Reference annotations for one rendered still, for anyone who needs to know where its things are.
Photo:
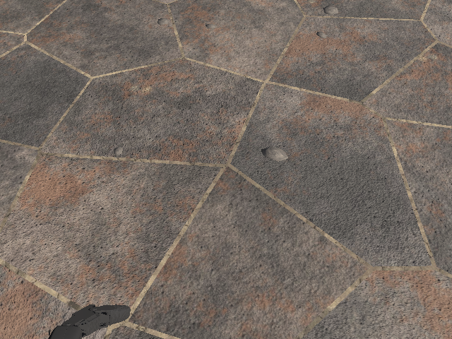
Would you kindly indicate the left robot hand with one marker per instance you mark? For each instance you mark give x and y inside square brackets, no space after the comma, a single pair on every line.
[89,319]

